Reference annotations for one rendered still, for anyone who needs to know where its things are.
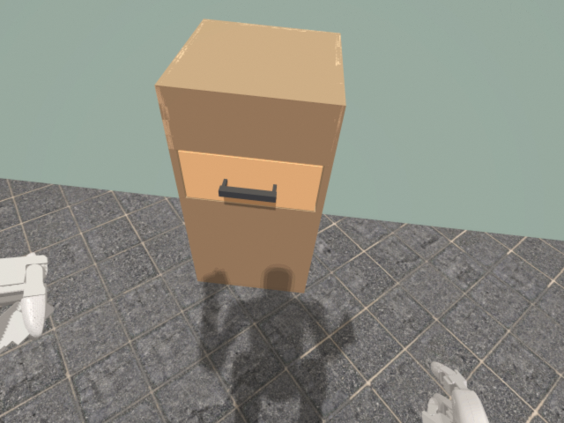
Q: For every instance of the left robot hand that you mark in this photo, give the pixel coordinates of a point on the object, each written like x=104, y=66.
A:
x=21, y=284

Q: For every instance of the cabinet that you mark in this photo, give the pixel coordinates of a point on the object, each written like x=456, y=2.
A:
x=263, y=92

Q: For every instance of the handle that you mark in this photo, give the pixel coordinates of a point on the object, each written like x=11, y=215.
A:
x=249, y=194

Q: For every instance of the drawer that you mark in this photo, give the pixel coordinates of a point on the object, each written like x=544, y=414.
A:
x=297, y=183

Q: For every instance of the right robot hand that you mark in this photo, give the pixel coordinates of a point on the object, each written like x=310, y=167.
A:
x=465, y=405

